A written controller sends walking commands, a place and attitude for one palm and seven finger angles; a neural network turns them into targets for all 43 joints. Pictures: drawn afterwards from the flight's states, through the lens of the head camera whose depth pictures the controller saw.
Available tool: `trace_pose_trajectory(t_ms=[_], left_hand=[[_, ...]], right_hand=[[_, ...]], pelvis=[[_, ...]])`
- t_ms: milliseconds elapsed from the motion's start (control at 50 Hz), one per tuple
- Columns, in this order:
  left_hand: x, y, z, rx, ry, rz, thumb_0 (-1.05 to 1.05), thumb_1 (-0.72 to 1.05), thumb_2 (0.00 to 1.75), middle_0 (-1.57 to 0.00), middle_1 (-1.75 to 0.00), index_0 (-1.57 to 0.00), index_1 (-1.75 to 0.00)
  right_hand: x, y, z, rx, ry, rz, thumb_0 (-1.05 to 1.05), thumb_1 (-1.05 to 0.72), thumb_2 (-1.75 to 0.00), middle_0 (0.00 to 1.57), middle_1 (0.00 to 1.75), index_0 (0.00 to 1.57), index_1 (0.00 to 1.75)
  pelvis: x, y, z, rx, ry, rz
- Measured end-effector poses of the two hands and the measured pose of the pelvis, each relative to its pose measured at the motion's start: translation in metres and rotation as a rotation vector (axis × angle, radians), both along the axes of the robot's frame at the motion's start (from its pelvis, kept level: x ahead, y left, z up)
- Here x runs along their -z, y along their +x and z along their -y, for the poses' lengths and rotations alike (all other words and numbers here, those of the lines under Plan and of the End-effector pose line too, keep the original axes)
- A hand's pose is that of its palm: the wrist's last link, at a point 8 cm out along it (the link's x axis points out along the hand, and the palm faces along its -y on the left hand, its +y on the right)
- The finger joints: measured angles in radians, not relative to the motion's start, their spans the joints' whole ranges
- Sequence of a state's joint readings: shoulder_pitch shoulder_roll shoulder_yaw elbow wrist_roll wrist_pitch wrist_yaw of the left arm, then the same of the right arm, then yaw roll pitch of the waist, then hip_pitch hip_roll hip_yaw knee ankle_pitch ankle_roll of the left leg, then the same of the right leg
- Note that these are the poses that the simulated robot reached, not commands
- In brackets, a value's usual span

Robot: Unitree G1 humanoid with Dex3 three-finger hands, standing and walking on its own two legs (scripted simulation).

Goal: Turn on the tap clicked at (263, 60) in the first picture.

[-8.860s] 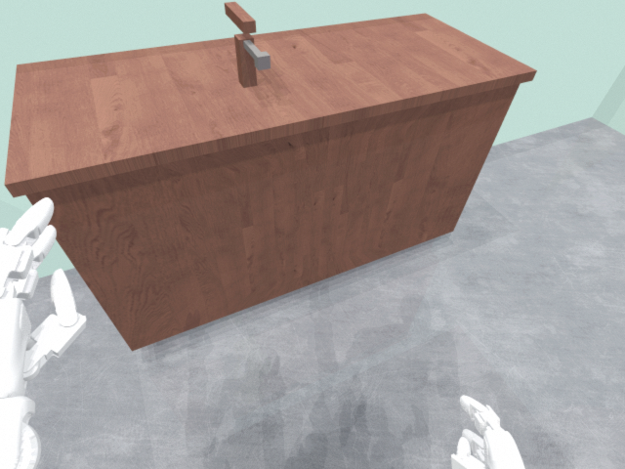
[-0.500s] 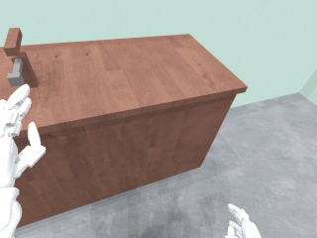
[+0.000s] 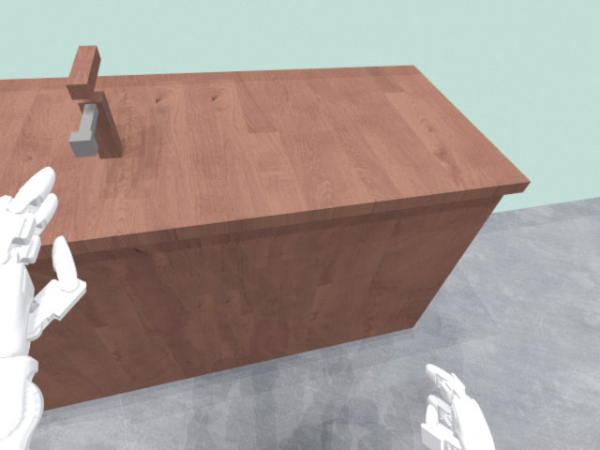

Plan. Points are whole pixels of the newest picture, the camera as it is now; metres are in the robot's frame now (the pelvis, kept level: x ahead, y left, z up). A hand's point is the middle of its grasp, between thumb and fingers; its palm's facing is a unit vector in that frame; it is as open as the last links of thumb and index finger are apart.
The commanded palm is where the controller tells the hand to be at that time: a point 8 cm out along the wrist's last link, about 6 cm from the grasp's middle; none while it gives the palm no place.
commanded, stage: come to a stop and stand still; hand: left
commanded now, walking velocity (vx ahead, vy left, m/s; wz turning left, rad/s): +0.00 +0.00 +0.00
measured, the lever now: (84, 144) +0.46 +0.39 +0.13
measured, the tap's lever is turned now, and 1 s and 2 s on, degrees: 0 0 0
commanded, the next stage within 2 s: look again from close up in 0.54 s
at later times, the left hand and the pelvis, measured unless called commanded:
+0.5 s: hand (138, 257) +0.26 +0.22 +0.15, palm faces +0.35 -0.84 -0.41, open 7.4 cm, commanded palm +0.20 +0.25 +0.17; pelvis +0.05 -0.03 +0.00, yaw +1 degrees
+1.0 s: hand (98, 280) +0.23 +0.24 +0.15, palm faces +0.41 -0.84 -0.34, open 7.4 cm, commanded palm +0.17 +0.27 +0.17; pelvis +0.01 -0.01 +0.00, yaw +1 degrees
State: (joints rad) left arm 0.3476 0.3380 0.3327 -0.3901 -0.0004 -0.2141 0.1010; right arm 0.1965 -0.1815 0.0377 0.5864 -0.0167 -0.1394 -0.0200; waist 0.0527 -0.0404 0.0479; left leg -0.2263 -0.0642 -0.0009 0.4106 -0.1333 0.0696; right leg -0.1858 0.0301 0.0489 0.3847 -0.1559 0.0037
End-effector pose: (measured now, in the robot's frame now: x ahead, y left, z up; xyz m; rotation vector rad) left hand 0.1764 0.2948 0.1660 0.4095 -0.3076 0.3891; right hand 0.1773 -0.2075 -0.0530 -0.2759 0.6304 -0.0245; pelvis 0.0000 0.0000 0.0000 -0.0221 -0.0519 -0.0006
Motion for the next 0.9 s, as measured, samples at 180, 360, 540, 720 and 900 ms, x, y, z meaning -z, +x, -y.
trace_pose_trajectory(t_ms=[180, 360, 540, 720, 900], left_hand=[[-0.005, 0.025, 0.013, -0.003, 0.021, -0.01, 0.01, 0.89, 0.9, -0.21, -0.3, -0.21, -0.3], [-0.006, 0.051, 0.032, 0.025, 0.031, -0.06, 0.01, 0.89, 0.9, -0.21, -0.3, -0.21, -0.3], [-0.002, 0.043, 0.036, 0.037, 0.047, -0.115, 0.01, 0.89, 0.89, -0.22, -0.3, -0.22, -0.3], [-0.005, 0.016, 0.023, 0.001, 0.011, -0.058, 0.01, 0.89, 0.89, -0.22, -0.3, -0.22, -0.3], [0.004, 0.01, 0.01, -0.019, -0.031, -0.048, 0.01, 0.89, 0.9, -0.21, -0.3, -0.21, -0.3]], right_hand=[[0.009, 0.018, 0.011, 0.012, 0.01, -0.046, 0.01, -0.9, -0.9, 0.21, 0.3, 0.2, 0.3], [0.017, 0.038, 0.033, 0.049, 0.021, -0.074, 0.01, -0.9, -0.9, 0.21, 0.3, 0.2, 0.3], [0.011, 0.047, 0.047, 0.069, -0.007, -0.06, 0.01, -0.9, -0.9, 0.2, 0.29, 0.2, 0.3], [0.004, 0.03, 0.039, 0.072, -0.026, -0.045, 0.01, -0.9, -0.9, 0.2, 0.29, 0.2, 0.3], [0.007, 0.003, 0.019, 0.064, -0.005, -0.06, 0.01, -0.9, -0.9, 0.2, 0.3, 0.2, 0.3]], pelvis=[[-0.002, 0.028, 0.01, -0.006, 0.008, -0.03], [-0.002, 0.047, 0.023, -0.007, 0.003, -0.059], [-0.001, 0.043, 0.027, -0.011, -0.002, -0.069], [-0.002, 0.029, 0.019, -0.015, -0.004, -0.044], [-0.003, 0.016, 0.01, -0.013, 0.003, -0.031]])
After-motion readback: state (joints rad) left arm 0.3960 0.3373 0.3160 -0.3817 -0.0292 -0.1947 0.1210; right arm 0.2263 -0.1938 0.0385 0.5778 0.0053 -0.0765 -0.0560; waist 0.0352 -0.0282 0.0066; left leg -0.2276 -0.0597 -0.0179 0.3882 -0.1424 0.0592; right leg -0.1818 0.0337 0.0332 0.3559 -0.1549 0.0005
